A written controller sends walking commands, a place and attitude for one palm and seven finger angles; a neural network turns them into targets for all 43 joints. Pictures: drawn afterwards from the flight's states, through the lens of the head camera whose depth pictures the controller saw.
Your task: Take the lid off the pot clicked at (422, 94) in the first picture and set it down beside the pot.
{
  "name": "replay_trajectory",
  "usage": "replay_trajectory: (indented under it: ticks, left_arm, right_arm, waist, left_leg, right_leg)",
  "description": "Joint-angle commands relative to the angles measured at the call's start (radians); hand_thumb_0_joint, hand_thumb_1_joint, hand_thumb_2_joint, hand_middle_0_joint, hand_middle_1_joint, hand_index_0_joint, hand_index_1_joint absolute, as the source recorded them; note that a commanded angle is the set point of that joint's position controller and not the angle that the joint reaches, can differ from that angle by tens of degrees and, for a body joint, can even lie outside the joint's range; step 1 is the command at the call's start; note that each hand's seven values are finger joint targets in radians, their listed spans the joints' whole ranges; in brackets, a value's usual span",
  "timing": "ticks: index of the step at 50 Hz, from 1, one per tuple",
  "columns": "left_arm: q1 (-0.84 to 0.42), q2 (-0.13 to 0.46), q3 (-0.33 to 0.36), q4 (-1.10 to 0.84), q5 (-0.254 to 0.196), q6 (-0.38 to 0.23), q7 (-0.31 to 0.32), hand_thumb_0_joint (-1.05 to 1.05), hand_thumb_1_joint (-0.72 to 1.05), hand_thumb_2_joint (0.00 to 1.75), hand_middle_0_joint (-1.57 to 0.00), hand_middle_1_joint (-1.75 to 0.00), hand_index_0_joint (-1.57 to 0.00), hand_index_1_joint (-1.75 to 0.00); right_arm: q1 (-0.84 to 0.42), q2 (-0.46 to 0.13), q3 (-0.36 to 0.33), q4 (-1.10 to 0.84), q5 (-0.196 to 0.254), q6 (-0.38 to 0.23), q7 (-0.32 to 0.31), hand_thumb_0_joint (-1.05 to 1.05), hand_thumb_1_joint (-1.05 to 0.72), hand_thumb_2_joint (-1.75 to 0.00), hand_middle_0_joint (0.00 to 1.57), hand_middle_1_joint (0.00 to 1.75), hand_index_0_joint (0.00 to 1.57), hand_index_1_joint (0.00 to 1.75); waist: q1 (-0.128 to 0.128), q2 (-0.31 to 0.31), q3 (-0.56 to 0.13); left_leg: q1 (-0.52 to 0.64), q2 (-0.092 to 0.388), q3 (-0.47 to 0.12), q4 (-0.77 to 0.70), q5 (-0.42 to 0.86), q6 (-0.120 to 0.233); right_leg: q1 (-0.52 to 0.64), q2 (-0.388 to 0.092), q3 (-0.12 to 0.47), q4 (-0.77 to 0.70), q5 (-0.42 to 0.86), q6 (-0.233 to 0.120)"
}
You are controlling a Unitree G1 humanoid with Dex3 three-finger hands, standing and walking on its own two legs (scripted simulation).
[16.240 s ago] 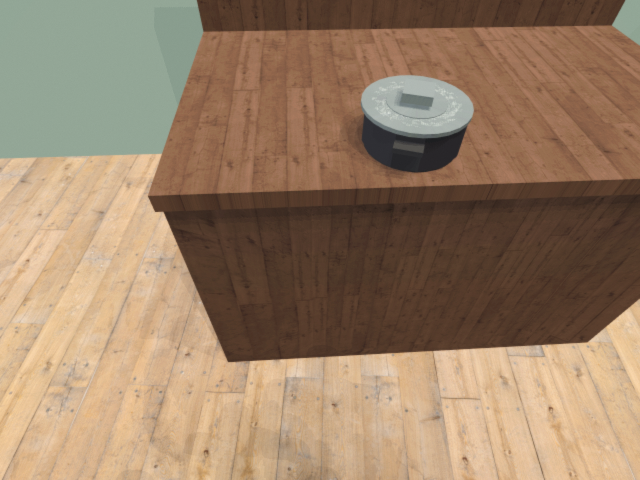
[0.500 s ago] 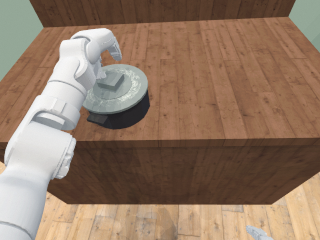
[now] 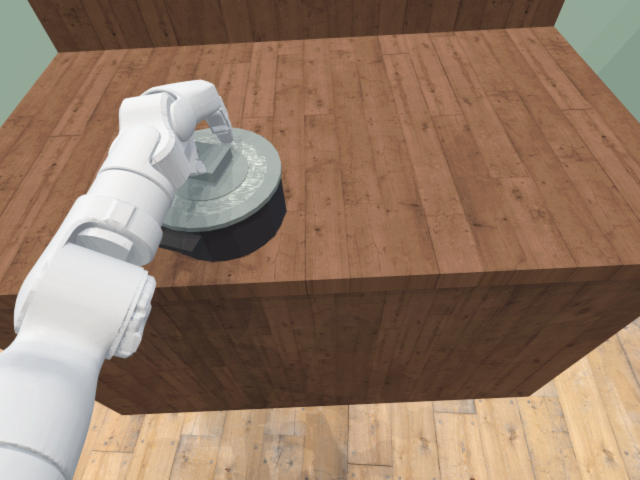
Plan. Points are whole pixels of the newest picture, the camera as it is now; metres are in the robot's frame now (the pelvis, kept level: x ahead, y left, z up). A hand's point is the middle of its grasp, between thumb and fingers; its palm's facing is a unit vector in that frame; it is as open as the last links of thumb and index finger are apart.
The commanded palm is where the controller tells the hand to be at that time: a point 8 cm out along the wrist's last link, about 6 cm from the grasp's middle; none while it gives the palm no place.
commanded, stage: lower the open fingers around the knob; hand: left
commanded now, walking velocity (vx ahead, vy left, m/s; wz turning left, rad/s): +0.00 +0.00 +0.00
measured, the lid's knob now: (205, 161) +0.51 +0.13 +0.12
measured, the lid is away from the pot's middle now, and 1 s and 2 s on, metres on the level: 0.00 0.00 0.01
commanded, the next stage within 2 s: close the fingers and squeeze the knob in 0.48 s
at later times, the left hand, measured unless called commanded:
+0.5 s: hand (197, 158) +0.48 +0.13 +0.15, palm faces -0.39 -0.08 -0.92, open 10.0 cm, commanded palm +0.48 +0.14 +0.20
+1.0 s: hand (203, 162) +0.48 +0.12 +0.14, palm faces -0.39 -0.06 -0.92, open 9.3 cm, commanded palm +0.48 +0.13 +0.20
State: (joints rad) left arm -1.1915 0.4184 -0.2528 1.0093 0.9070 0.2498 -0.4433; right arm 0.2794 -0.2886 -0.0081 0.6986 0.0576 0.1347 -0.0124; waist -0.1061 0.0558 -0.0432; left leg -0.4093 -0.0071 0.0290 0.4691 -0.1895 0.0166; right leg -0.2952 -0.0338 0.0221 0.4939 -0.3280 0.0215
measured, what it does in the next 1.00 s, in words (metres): stands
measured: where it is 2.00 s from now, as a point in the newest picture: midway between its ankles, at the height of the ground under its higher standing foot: outside the picture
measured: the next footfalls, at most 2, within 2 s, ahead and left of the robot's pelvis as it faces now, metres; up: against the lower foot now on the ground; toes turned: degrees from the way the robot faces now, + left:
none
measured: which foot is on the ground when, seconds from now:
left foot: down 0.00-1.00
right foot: down 0.00-1.00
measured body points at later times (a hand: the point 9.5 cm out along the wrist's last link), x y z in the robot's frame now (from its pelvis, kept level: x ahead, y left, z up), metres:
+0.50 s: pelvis +0.00 -0.01 +0.00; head +0.04 -0.03 +0.45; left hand +0.50 +0.13 +0.20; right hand +0.07 -0.27 -0.14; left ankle +0.02 +0.11 -0.74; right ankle -0.05 -0.14 -0.74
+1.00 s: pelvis +0.00 +0.00 +0.00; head +0.04 -0.03 +0.45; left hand +0.50 +0.13 +0.20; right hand +0.07 -0.27 -0.14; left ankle +0.02 +0.11 -0.74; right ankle -0.05 -0.14 -0.74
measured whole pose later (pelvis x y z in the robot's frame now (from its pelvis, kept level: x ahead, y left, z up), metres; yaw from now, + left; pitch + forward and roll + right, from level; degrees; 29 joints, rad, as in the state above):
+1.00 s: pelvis +0.00 +0.00 +0.00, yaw +0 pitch +8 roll +1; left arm -1.16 0.39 -0.28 1.03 0.90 0.24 -0.41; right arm 0.24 -0.27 0.01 0.71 0.06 0.14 -0.03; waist -0.10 0.06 -0.05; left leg -0.42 0.00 0.03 0.48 -0.20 0.01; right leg -0.31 -0.03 0.02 0.51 -0.34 0.02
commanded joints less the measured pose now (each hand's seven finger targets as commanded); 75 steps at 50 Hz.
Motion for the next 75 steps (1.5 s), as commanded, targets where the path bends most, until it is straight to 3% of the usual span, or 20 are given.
replay_trajectory:
  ticks: [1,15,16,19,22,24,28,29,30,31,33,37,40,45,48,60,63,66,68,75]
  left_arm:
    - [-0.568,0.159,0.012,-0.197,0.013,-0.011,0.041,0.00,-0.34,1.54,-0.85,-0.08,-0.85,-0.08]
    - [-0.483,0.192,0.040,-0.085,0.008,-0.004,0.058,0.00,-0.34,1.54,-0.85,-0.08,-0.85,-0.08]
    - [-0.490,0.223,0.061,-0.097,0.010,-0.005,0.060,0.00,-0.34,1.54,-0.85,-0.08,-0.85,-0.08]
    - [-0.502,0.175,0.028,-0.155,0.008,-0.015,0.055,0.00,-0.34,1.54,-0.85,-0.08,-0.85,-0.08]
    - [-0.504,0.153,0.005,-0.122,0.007,-0.004,0.051,0.00,-0.34,1.54,-0.85,-0.08,-0.85,-0.08]
    - [-0.491,0.213,0.055,-0.143,0.008,-0.011,0.055,0.00,-0.34,1.54,-0.85,-0.08,-0.85,-0.08]
    - [-0.495,0.150,0.009,-0.179,0.000,-0.014,0.051,0.00,-0.34,1.54,-0.85,-0.08,-0.85,-0.08]
    - [-0.502,0.173,0.027,-0.202,0.004,-0.016,0.054,0.00,-0.34,1.54,-0.85,-0.08,-0.85,-0.08]
    - [-0.466,0.174,0.034,-0.165,0.006,-0.011,0.054,0.00,-0.08,0.94,-0.47,-0.77,-0.47,-0.77]
    - [-0.451,0.164,0.026,-0.139,0.004,-0.006,0.051,0.00,-0.07,0.94,-0.47,-0.78,-0.47,-0.78]
    - [-0.505,0.214,0.059,-0.210,-0.004,-0.017,0.058,0.00,-0.06,0.95,-0.48,-0.81,-0.48,-0.81]
    - [-0.486,0.180,0.023,-0.141,0.005,-0.006,0.056,0.00,-0.02,0.95,-0.48,-0.87,-0.48,-0.87]
    - [-0.533,0.161,0.011,-0.197,0.003,-0.017,0.064,0.00,0.00,0.95,-0.49,-0.91,-0.49,-0.91]
    - [-0.521,0.179,0.028,-0.134,0.006,-0.014,0.070,0.00,0.05,0.95,-0.51,-0.96,-0.51,-0.96]
    - [-0.564,0.187,0.037,-0.202,-0.003,-0.029,0.079,0.00,0.08,0.94,-0.53,-0.98,-0.53,-0.98]
    - [-0.519,0.164,0.013,-0.076,0.008,-0.010,0.070,0.00,0.22,0.87,-0.61,-1.05,-0.61,-1.05]
    - [-0.542,0.218,0.048,-0.113,0.012,-0.021,0.075,0.00,0.26,0.85,-0.63,-1.06,-0.63,-1.06]
    - [-0.515,0.199,0.030,-0.062,0.016,-0.011,0.069,0.00,0.30,0.82,-0.66,-1.07,-0.66,-1.07]
    - [-0.530,0.208,0.039,-0.101,0.017,-0.022,0.071,0.00,0.32,0.80,-0.68,-1.07,-0.68,-1.07]
    - [-0.473,0.250,0.066,-0.104,0.023,-0.027,0.062,0.00,0.37,0.74,-0.71,-1.07,-0.71,-1.06]
  right_arm:
    - [-0.015,-0.125,-0.035,-0.103,-0.002,-0.034,-0.012,0.00,-0.90,-0.90,0.20,0.30,0.20,0.30]
    - [-0.017,-0.132,-0.027,-0.084,-0.004,-0.011,-0.031,0.00,-0.90,-0.90,0.20,0.30,0.20,0.30]
    - [-0.022,-0.132,-0.025,-0.088,-0.004,-0.009,-0.032,0.00,-0.90,-0.90,0.20,0.30,0.20,0.30]
    - [-0.026,-0.126,-0.029,-0.100,-0.006,-0.006,-0.025,0.00,-0.90,-0.90,0.20,0.30,0.20,0.30]
    - [-0.028,-0.126,-0.027,-0.093,0.001,0.003,-0.027,0.00,-0.90,-0.90,0.20,0.30,0.20,0.30]
    - [-0.030,-0.129,-0.028,-0.101,-0.005,0.000,-0.027,0.00,-0.90,-0.90,0.20,0.30,0.20,0.30]
    - [-0.031,-0.125,-0.033,-0.105,-0.004,0.000,-0.023,0.00,-0.90,-0.90,0.20,0.30,0.20,0.30]
    - [-0.032,-0.124,-0.031,-0.105,-0.004,0.001,-0.020,0.00,-0.90,-0.90,0.20,0.30,0.20,0.30]
    - [-0.032,-0.124,-0.030,-0.104,-0.005,0.001,-0.020,0.00,-0.90,-0.90,0.20,0.30,0.20,0.30]
    - [-0.031,-0.124,-0.028,-0.100,-0.002,0.004,-0.022,0.00,-0.90,-0.90,0.20,0.30,0.20,0.30]
    - [-0.031,-0.129,-0.032,-0.104,-0.006,0.000,-0.024,0.00,-0.90,-0.90,0.20,0.30,0.20,0.30]
    - [-0.036,-0.125,-0.023,-0.095,0.001,0.000,-0.032,0.00,-0.90,-0.90,0.20,0.30,0.20,0.30]
    - [-0.035,-0.121,-0.027,-0.096,-0.002,-0.006,-0.029,0.00,-0.90,-0.90,0.20,0.30,0.20,0.30]
    - [-0.029,-0.122,-0.023,-0.087,-0.003,-0.008,-0.034,0.00,-0.90,-0.90,0.20,0.30,0.20,0.30]
    - [-0.025,-0.120,-0.028,-0.092,-0.006,-0.022,-0.035,0.00,-0.90,-0.90,0.20,0.30,0.20,0.30]
    - [-0.014,-0.129,-0.026,-0.067,-0.003,-0.015,-0.044,0.00,-0.90,-0.90,0.20,0.30,0.20,0.30]
    - [-0.008,-0.133,-0.028,-0.073,-0.007,-0.018,-0.046,0.00,-0.90,-0.90,0.20,0.30,0.20,0.30]
    - [-0.009,-0.135,-0.025,-0.070,-0.002,-0.009,-0.047,0.00,-0.90,-0.90,0.20,0.30,0.20,0.30]
    - [-0.003,-0.134,-0.031,-0.075,-0.010,-0.013,-0.045,0.00,-0.90,-0.90,0.20,0.30,0.20,0.30]
    - [-0.010,-0.133,-0.029,-0.094,-0.004,-0.003,-0.044,0.00,-0.90,-0.90,0.20,0.30,0.20,0.30]
  waist:
    - [-0.002,-0.065,-0.417]
    - [-0.006,-0.137,-0.378]
    - [0.000,-0.126,-0.390]
    - [-0.002,-0.092,-0.420]
    - [-0.013,-0.094,-0.378]
    - [0.002,-0.095,-0.409]
    - [-0.001,-0.086,-0.423]
    - [0.003,-0.068,-0.436]
    - [0.007,-0.072,-0.422]
    - [0.002,-0.099,-0.393]
    - [0.009,-0.086,-0.440]
    - [-0.004,-0.117,-0.372]
    - [-0.004,-0.060,-0.422]
    - [-0.006,-0.097,-0.399]
    - [0.002,-0.076,-0.459]
    - [-0.017,-0.126,-0.361]
    - [-0.008,-0.110,-0.419]
    - [-0.016,-0.115,-0.366]
    - [-0.007,-0.084,-0.421]
    - [0.003,-0.096,-0.415]
  left_leg:
    - [0.417,-0.051,-0.018,0.034,0.349,0.065]
    - [0.325,-0.058,0.009,0.034,0.260,0.067]
    - [0.322,-0.057,0.011,0.032,0.262,0.065]
    - [0.369,-0.054,0.004,0.050,0.337,0.065]
    - [0.348,-0.054,0.005,0.041,0.292,0.063]
    - [0.355,-0.055,0.004,0.046,0.306,0.066]
    - [0.383,-0.050,0.000,0.055,0.353,0.066]
    - [0.398,-0.048,-0.003,0.057,0.374,0.065]
    - [0.388,-0.049,-0.006,0.056,0.368,0.064]
    - [0.366,-0.050,-0.001,0.051,0.336,0.064]
    - [0.378,-0.051,0.001,0.049,0.324,0.066]
    - [0.343,-0.054,0.007,0.037,0.285,0.067]
    - [0.396,-0.049,-0.005,0.046,0.331,0.064]
    - [0.358,-0.051,-0.002,0.035,0.265,0.064]
    - [0.393,-0.049,-0.006,0.042,0.313,0.065]
    - [0.329,-0.053,0.005,0.031,0.246,0.066]
    - [0.335,-0.054,0.006,0.037,0.262,0.066]
    - [0.308,-0.054,0.012,0.033,0.239,0.065]
    - [0.343,-0.053,0.008,0.047,0.295,0.066]
    - [0.321,-0.053,0.018,0.052,0.324,0.069]
  right_leg:
    - [-0.072,0.087,-0.061,-0.047,0.417,-0.046]
    - [-0.037,0.080,-0.051,-0.045,0.450,-0.040]
    - [-0.021,0.078,-0.048,-0.043,0.456,-0.040]
    - [-0.035,0.081,-0.051,-0.034,0.479,-0.041]
    - [-0.059,0.083,-0.054,-0.041,0.441,-0.042]
    - [-0.031,0.081,-0.049,-0.037,0.461,-0.042]
    - [-0.049,0.082,-0.055,-0.035,0.468,-0.044]
    - [-0.045,0.083,-0.052,-0.032,0.471,-0.043]
    - [-0.050,0.084,-0.055,-0.030,0.456,-0.044]
    - [-0.053,0.085,-0.056,-0.036,0.446,-0.043]
    - [-0.021,0.080,-0.050,-0.037,0.462,-0.045]
    - [-0.047,0.084,-0.053,-0.044,0.445,-0.041]
    - [-0.061,0.084,-0.054,-0.035,0.438,-0.046]
    - [-0.059,0.085,-0.054,-0.041,0.413,-0.045]
    - [-0.035,0.080,-0.050,-0.035,0.446,-0.047]
    - [-0.067,0.087,-0.051,-0.050,0.421,-0.042]
    - [-0.029,0.082,-0.044,-0.044,0.448,-0.045]
    - [-0.053,0.086,-0.049,-0.046,0.428,-0.042]
    - [-0.039,0.084,-0.048,-0.038,0.460,-0.046]
    - [-0.009,0.082,-0.042,-0.034,0.497,-0.040]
